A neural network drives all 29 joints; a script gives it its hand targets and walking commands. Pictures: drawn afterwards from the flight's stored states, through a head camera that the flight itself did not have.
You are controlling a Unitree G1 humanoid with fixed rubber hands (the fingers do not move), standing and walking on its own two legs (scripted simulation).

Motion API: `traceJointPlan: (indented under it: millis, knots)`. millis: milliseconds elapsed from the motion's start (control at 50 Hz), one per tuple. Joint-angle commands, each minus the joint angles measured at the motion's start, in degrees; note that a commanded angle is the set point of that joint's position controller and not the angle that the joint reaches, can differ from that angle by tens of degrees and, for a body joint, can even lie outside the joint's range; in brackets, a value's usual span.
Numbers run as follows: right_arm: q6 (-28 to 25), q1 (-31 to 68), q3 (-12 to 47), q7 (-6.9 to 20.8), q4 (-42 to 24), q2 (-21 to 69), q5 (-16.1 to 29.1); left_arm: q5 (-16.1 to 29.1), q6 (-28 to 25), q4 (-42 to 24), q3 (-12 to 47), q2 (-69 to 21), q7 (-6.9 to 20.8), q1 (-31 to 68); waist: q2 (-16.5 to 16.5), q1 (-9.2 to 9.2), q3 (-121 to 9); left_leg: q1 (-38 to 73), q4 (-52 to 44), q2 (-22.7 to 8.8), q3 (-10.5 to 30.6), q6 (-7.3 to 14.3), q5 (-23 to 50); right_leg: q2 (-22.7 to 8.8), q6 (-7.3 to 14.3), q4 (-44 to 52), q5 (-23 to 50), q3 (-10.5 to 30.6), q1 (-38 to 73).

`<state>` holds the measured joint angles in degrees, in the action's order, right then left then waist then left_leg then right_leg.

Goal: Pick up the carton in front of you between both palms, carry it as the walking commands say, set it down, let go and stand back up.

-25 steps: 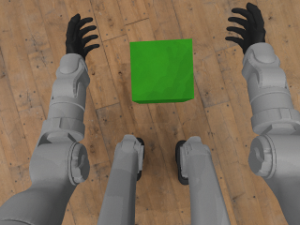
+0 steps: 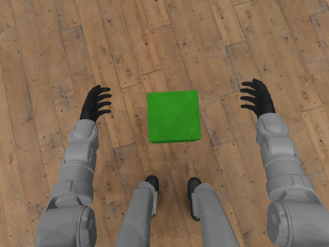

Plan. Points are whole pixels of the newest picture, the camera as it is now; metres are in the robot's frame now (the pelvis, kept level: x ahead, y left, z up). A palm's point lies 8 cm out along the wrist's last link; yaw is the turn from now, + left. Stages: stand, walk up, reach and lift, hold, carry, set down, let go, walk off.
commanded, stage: let go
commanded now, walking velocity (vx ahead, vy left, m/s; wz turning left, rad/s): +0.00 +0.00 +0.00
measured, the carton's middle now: (173, 120) +0.45 +0.01 -0.56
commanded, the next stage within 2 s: stand in 1.00 s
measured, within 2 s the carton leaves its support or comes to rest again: neither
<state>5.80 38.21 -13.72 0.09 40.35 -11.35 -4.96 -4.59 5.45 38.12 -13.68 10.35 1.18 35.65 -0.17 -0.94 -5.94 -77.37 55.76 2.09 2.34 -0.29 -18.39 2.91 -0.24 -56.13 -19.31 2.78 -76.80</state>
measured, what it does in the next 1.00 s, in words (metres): rises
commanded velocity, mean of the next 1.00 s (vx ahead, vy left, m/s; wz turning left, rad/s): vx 0.00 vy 0.00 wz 0.00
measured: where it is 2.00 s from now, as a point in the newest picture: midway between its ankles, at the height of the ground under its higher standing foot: (173, 204)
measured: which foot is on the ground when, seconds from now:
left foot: down 0.00-1.00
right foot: down 0.00-1.00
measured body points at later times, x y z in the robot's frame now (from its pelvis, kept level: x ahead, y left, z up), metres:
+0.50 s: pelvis +0.06 +0.00 +0.09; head +0.15 +0.00 +0.53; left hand +0.25 +0.24 +0.00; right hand +0.27 -0.23 +0.00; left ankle +0.04 +0.12 -0.65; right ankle +0.04 -0.12 -0.65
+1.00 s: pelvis +0.05 +0.00 +0.09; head +0.06 +0.00 +0.54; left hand +0.23 +0.24 +0.02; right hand +0.23 -0.23 +0.02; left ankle +0.04 +0.12 -0.65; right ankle +0.04 -0.11 -0.65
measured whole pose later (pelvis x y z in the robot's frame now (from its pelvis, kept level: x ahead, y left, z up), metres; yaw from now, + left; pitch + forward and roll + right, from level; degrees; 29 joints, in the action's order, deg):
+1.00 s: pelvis +0.05 +0.00 +0.09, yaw +1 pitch -6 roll +0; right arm 7.7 -12.4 -2.6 3.7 24.7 -11.9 -0.6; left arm -1.6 10.5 22.9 -2.3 12.0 3.6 -12.3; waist -0.2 0.0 6.8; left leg -4.2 25.8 1.8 2.9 0.4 -15.5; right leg 1.4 0.5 -25.9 -16.4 2.7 -3.5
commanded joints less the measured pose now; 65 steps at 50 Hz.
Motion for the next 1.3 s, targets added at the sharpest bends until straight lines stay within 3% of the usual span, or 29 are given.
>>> traceJointPlan:
  millis: [0,280,440,600,700,940,960,980,1000,1020,1060,1160,1280]
  knots:
    - [-2.16,0.98,0.65,0.23,-10.18,-5.84,1.18,0.74,-1.99,-9.30,0.86,6.33,0.62,-0.09,0.10,-0.56,-46.11,36.28,-6.03,0.69,-2.10,-0.97,22.77,0.45,-1.57,6.96,21.48,-2.28,32.22]
    - [-7.70,-31.37,5.36,1.55,-11.47,-4.52,3.75,4.36,-7.48,-11.05,6.25,5.02,1.38,-31.53,0.59,0.20,-25.67,55.15,-18.65,-0.56,0.51,-1.18,30.35,-0.76,-0.78,20.09,25.93,-0.65,47.79]
    - [-8.35,-45.23,8.10,2.13,-16.78,-5.00,4.79,5.20,-7.95,-16.16,8.87,5.99,1.67,-44.78,-0.08,0.57,-11.87,65.80,-28.91,0.03,-0.18,-1.33,27.30,-0.68,-1.10,29.94,26.16,-0.55,63.10]
    - [-3.94,-48.68,9.89,3.60,-20.18,-5.54,5.30,5.27,-3.40,-18.49,10.05,6.90,2.77,-46.82,-0.42,0.94,3.98,70.12,-34.65,0.22,-1.12,-0.79,13.74,-1.19,-0.96,35.81,13.94,-1.58,67.38]
    - [-0.46,-47.79,9.88,4.25,-20.99,-5.83,4.83,4.33,0.03,-18.70,9.71,7.28,3.13,-45.75,0.11,0.76,9.60,71.26,-34.84,0.18,-1.62,-0.63,9.37,-1.45,-0.59,36.22,9.17,-2.02,68.02]
    - [2.07,-48.04,9.37,4.09,-21.84,-5.89,3.82,3.42,2.51,-19.78,9.32,6.94,3.15,-45.59,-0.16,1.01,9.63,74.58,-33.75,0.41,-1.52,-0.70,13.73,-1.00,-0.52,34.79,13.82,-1.84,70.54]
    - [0.33,-51.65,8.96,3.08,-18.76,-6.56,4.63,2.26,5.61,-23.11,9.40,8.10,1.62,-43.65,1.73,1.89,6.79,74.20,-32.42,1.46,-1.76,-0.77,13.53,-1.10,-0.39,33.31,17.61,-1.21,72.96]
    - [-0.02,-50.54,9.62,2.53,-19.44,-5.94,4.79,2.63,6.39,-22.62,10.16,7.74,0.94,-45.05,0.32,1.30,7.01,73.65,-31.96,1.30,-1.47,-0.44,13.70,-0.89,-0.55,32.50,18.22,-1.56,72.69]
    - [-4.20,-54.14,9.48,0.14,-10.91,-9.80,1.86,1.84,-1.47,-11.84,9.41,11.08,-1.12,-48.95,-3.36,1.13,9.70,61.44,-34.92,-5.93,3.24,-1.80,-1.99,-6.94,-1.92,34.25,-5.37,-1.05,66.41]
    - [-5.95,-53.97,8.90,-0.97,-10.58,-11.60,1.41,1.08,-4.41,-11.24,9.31,11.89,-2.26,-51.14,-2.71,0.06,12.66,59.34,-35.19,-6.06,4.40,-1.88,-6.79,-8.07,-1.59,35.50,-10.68,2.39,63.56]
    - [-8.50,-53.06,9.92,-0.92,-8.87,-9.04,2.25,1.27,-7.66,-9.33,10.08,10.54,-2.59,-49.28,-1.58,0.65,10.82,56.78,-33.77,-5.80,5.63,-1.38,-3.55,-8.96,-0.84,34.28,-8.37,4.34,62.76]
    - [-11.19,-53.70,10.79,-0.30,-4.77,-9.06,3.22,2.52,-10.22,-4.96,10.47,10.78,-2.15,-49.99,1.20,0.35,-0.93,61.57,-28.83,-6.49,7.55,0.59,17.98,-8.84,-0.34,28.88,10.80,3.17,67.55]
    - [-10.22,-58.10,11.34,-1.03,-1.46,-9.98,3.62,3.21,-9.25,-1.43,11.22,11.67,-2.57,-53.88,0.27,0.43,0.62,60.24,-26.04,-5.55,7.37,1.28,21.69,-8.65,-0.28,26.63,17.50,1.59,66.54]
